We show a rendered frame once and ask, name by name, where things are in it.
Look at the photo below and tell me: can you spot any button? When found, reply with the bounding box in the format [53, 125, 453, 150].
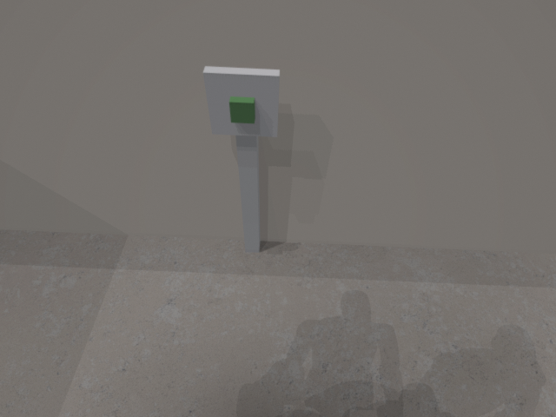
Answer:
[229, 96, 255, 123]

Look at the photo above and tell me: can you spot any panel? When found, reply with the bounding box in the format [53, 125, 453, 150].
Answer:
[203, 66, 280, 253]

